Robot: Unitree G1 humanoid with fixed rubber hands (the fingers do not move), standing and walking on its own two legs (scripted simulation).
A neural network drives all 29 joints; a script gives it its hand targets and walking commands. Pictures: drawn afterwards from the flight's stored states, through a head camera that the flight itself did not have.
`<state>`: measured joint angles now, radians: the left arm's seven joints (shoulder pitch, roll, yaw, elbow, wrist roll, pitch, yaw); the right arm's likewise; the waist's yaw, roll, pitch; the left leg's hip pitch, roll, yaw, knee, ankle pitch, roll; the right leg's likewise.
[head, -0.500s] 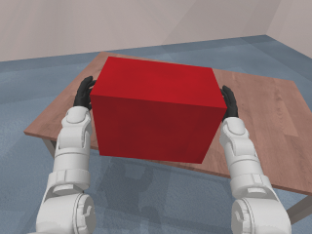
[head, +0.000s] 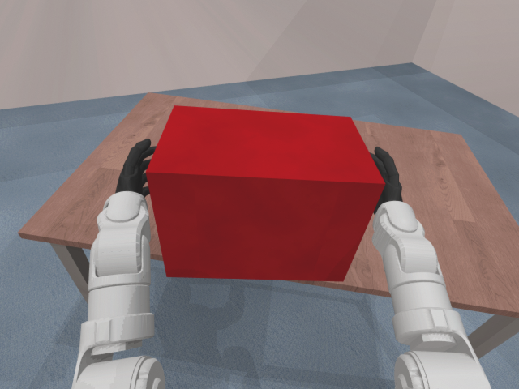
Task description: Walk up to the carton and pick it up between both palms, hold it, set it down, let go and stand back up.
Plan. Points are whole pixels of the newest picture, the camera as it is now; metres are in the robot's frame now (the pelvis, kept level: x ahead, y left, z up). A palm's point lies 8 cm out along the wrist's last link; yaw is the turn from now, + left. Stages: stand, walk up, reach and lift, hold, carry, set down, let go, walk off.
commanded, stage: reach and lift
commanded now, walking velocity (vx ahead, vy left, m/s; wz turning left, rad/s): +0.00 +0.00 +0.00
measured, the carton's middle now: (260, 195) +0.38 -0.02 +0.12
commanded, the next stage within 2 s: hold in 0.46 s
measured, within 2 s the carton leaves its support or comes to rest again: neither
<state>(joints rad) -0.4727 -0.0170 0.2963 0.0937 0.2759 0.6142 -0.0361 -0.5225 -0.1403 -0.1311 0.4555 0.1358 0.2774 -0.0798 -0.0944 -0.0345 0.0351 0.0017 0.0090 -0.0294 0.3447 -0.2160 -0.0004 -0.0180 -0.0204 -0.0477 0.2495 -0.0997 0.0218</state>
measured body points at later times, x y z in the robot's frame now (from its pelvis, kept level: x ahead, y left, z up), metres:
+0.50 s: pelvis +0.00 -0.01 +0.00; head -0.05 +0.01 +0.45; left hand +0.37 +0.19 +0.18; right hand +0.36 -0.20 +0.18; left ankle -0.01 +0.12 -0.75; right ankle +0.03 -0.13 -0.75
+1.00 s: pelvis -0.01 -0.01 +0.00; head -0.06 +0.01 +0.45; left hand +0.35 +0.19 +0.19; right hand +0.36 -0.19 +0.19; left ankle -0.01 +0.12 -0.75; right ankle +0.03 -0.13 -0.75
